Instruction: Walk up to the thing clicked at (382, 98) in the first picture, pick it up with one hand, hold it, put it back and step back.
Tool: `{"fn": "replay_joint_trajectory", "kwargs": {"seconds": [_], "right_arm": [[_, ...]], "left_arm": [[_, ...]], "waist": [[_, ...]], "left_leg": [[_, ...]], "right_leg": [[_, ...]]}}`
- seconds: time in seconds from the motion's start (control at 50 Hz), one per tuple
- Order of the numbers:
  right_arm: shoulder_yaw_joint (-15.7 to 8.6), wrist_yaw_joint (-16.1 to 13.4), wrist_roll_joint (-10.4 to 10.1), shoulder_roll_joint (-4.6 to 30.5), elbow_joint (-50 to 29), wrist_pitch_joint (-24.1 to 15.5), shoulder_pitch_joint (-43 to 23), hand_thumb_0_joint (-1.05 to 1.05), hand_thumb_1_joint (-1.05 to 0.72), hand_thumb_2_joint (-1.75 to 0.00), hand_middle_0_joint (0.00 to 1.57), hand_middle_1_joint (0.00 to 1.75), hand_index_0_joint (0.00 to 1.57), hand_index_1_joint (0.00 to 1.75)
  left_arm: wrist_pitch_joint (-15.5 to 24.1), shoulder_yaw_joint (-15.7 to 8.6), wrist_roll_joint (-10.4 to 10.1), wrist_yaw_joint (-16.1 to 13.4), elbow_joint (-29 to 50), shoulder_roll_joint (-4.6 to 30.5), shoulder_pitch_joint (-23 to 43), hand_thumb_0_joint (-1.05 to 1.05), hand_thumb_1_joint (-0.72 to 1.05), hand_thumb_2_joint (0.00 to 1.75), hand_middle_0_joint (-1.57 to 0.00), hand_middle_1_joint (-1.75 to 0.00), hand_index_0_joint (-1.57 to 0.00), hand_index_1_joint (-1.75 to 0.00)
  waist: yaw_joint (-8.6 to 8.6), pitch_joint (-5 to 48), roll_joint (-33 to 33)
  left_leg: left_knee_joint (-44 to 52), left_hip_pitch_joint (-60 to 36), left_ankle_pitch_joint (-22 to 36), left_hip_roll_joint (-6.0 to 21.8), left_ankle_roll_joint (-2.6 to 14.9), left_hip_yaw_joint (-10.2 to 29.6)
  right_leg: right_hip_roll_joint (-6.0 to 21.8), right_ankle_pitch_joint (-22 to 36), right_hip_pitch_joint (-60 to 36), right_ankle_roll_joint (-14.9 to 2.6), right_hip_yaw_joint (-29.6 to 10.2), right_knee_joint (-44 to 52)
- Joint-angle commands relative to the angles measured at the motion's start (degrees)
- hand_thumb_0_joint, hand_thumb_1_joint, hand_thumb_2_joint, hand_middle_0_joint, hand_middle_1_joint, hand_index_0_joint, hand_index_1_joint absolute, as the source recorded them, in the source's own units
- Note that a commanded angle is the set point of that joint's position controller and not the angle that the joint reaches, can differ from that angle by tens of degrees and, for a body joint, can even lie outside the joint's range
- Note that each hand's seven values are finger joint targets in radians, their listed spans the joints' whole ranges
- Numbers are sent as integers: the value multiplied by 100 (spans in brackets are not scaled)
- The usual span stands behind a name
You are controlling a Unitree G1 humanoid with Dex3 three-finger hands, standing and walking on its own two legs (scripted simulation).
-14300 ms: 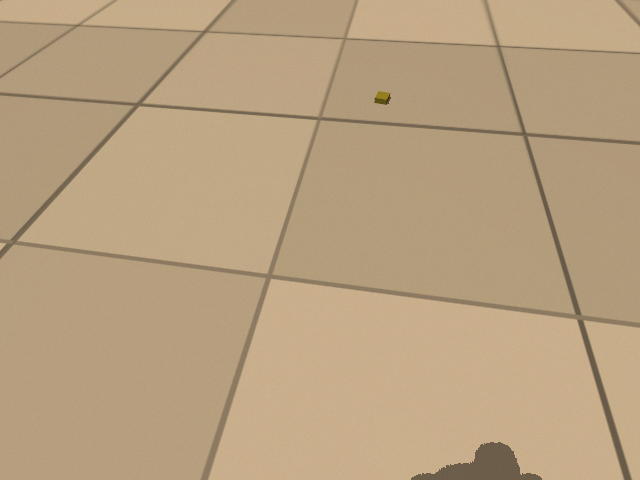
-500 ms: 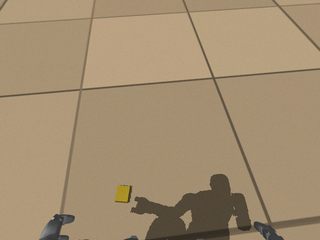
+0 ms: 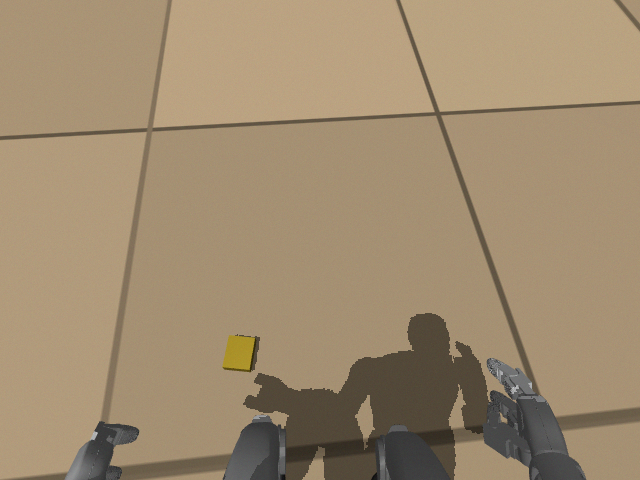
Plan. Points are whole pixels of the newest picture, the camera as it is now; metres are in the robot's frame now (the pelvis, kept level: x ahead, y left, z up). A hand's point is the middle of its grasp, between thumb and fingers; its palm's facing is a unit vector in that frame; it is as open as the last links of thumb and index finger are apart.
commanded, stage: rise first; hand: left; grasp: from above
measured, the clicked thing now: (239, 353) +0.42 +0.23 -0.66
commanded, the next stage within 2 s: approach in 1.90 s
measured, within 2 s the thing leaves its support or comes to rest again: neither
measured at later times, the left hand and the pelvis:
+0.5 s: hand (169, 424) +0.22 +0.28 -0.32, palm faces -0.47 -0.50 -0.73, open 14.1 cm; pelvis -0.05 -0.01 -0.17, yaw -2 degrees
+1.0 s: hand (192, 383) +0.31 +0.29 -0.44, palm faces -0.51 -0.16 -0.84, open 14.0 cm; pelvis -0.09 +0.00 -0.30, yaw -6 degrees
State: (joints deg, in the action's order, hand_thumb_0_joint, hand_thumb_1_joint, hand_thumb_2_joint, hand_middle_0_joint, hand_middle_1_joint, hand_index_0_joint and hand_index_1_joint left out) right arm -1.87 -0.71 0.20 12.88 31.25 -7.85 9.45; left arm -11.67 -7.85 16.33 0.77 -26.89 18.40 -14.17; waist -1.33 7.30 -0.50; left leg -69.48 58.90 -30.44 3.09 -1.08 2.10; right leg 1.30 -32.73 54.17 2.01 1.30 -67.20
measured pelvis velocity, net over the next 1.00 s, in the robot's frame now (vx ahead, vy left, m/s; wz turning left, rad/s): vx -0.09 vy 0.00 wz -0.10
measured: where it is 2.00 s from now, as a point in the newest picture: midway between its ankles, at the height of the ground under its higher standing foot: outside the picture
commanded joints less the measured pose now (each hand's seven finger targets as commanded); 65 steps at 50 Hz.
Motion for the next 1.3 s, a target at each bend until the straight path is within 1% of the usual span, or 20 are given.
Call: {"fn": "replay_joint_trajectory", "kwargs": {"seconds": [0.0,0.06,0.12,0.16,0.24,0.3,0.4,0.44,0.48,0.56,0.58,0.64,0.84,0.9,0.94,1.0,1.04,1.06,1.2,1.28], "right_arm": [[-371,-38,-27,828,-778,-321,57,0,-89,-90,20,30,20,30],[-377,6,-37,895,-802,-360,-15,0,-89,-90,20,30,20,30],[-384,12,-38,944,-698,-410,-105,0,-89,-90,20,30,20,30],[-408,22,-36,979,-619,-449,-149,0,-88,-90,20,30,20,30],[-461,68,-24,1081,-478,-540,-175,0,-84,-88,20,30,20,30],[-504,118,-23,1190,-274,-552,-179,0,-83,-88,20,30,20,30],[-557,201,-5,1309,-11,-452,-160,0,-81,-88,20,30,20,30],[-573,227,0,1296,95,-386,-110,0,-83,-89,20,30,20,30],[-585,277,53,1334,210,-331,-68,0,-85,-89,20,30,20,30],[-583,328,116,1332,425,-211,69,0,-86,-89,20,30,20,30],[-595,336,133,1359,453,-183,81,0,-84,-89,20,30,20,30],[-602,343,152,1389,544,-88,174,0,-83,-88,20,30,20,30],[-509,445,277,1482,746,334,371,0,-83,-88,20,30,20,30],[-466,478,319,1512,788,448,343,0,-84,-89,20,30,20,30],[-434,504,357,1487,823,517,375,0,-84,-89,20,30,20,30],[-401,536,412,1537,837,596,328,0,-86,-89,20,30,20,30],[-384,565,452,1517,856,634,371,0,-87,-89,20,30,20,30],[-376,572,474,1538,901,646,375,0,-87,-89,20,30,20,30],[-336,619,621,1585,1029,737,425,0,-90,-90,20,30,20,30],[-314,645,695,1562,1073,787,407,0,-90,-90,20,30,20,30]], "left_arm": [[235,-461,110,-184,1075,1030,-362,0,-57,99,-7,-104,-6,-105],[305,-407,204,-193,1223,1077,-184,0,-59,100,-7,-104,-6,-104],[514,-312,507,-204,813,1180,418,0,-59,99,-7,-104,-6,-105],[735,-442,724,-225,537,1400,777,0,-58,99,-6,-103,-5,-105],[1258,-213,1241,-270,296,1430,1273,0,-55,101,-5,-100,-3,-102],[1645,-260,1575,-379,-43,1668,1658,0,-55,102,-5,-101,-3,-103],[2069,-635,2179,-646,-544,2382,2365,0,-50,99,-6,-101,-5,-102],[2137,-614,2379,-724,-788,2444,2677,0,-49,97,-8,-101,-7,-102],[2238,-744,2505,-738,-910,2748,3278,0,-46,93,-10,-102,-11,-101],[2473,-659,2935,-653,-1517,2945,3963,0,-50,97,-8,-103,-9,-103],[2556,-681,3058,-643,-1465,3154,4300,0,-49,99,-5,-105,-6,-104],[2746,-608,3343,-663,-1590,3313,4802,0,-49,100,-3,-105,-4,-104],[3104,-632,4052,-1071,-2249,3753,5868,0,-48,101,-4,-98,-4,-98],[3128,-439,4297,-1205,-2679,3630,6020,0,-49,101,-4,-96,-4,-95],[3141,-396,4439,-1282,-2941,3619,6056,0,-50,102,-4,-94,-4,-94],[3186,-450,4679,-1426,-3046,3933,6406,0,-49,100,-6,-92,-6,-92],[3250,-236,4789,-1494,-3066,3725,6715,0,-50,100,-6,-92,-6,-92],[3274,-314,4833,-1552,-3107,3811,6717,0,-50,100,-6,-92,-6,-92],[3397,-218,5203,-1844,-3572,3897,7033,0,-48,97,-7,-92,-8,-91],[3402,-259,5395,-1972,-3721,4022,7131,0,-48,96,-7,-92,-8,-91]], "waist": [[74,1613,-465],[-2,1636,-525],[-156,1504,-425],[-110,1623,-371],[-110,2191,-553],[-70,2584,-571],[136,3203,-736],[124,3398,-488],[107,3596,-363],[80,3697,-114],[102,3770,-174],[78,3820,-269],[-71,3486,-770],[-191,3148,-860],[-220,3106,-836],[-206,3127,-1054],[-370,3121,-1118],[-332,3169,-1121],[-475,3276,-1202],[-468,3311,-1290]], "left_leg": [[514,-1125,1659,-196,143,-142],[369,-873,1416,-151,115,1],[-70,-265,939,-149,137,55],[-422,121,718,-172,152,30],[-1056,551,677,-204,133,35],[-1548,874,874,-194,119,94],[-2399,1427,1151,-204,122,63],[-2787,1738,1219,-206,181,-57],[-3117,2076,1111,-208,219,-91],[-3651,2867,507,-215,266,-158],[-3740,2949,368,-206,258,-165],[-3925,3178,47,-192,240,-167],[-4233,3491,-495,-210,235,67],[-4233,3608,-717,-190,224,191],[-4398,3718,-556,-224,230,124],[-4477,3777,-676,-237,214,138],[-4605,3827,-609,-249,214,118],[-4641,3774,-552,-251,209,130],[-4983,3717,-199,-243,187,139],[-5108,3739,-85,-253,195,105]], "right_leg": [[-190,1586,-192,-299,114,416],[-200,1343,234,-311,130,51],[-189,980,916,-310,115,-371],[-180,786,1301,-319,70,-665],[-167,757,1997,-326,40,-1366],[-185,844,2566,-341,74,-1934],[-189,998,3204,-343,111,-2718],[-229,1089,3263,-316,112,-2809],[-231,1049,3333,-293,110,-2971],[-264,604,3548,-272,137,-3256],[-263,484,3637,-272,144,-3317],[-290,130,3889,-290,207,-3510],[-335,-339,4956,-371,523,-4241],[-340,-409,5363,-396,617,-4455],[-339,-319,5401,-407,604,-4491],[-334,-428,5639,-426,619,-4637],[-345,-363,5704,-421,640,-4683],[-334,-315,5728,-416,645,-4732],[-346,-29,5889,-392,705,-4974],[-363,51,5930,-395,722,-5071]]}}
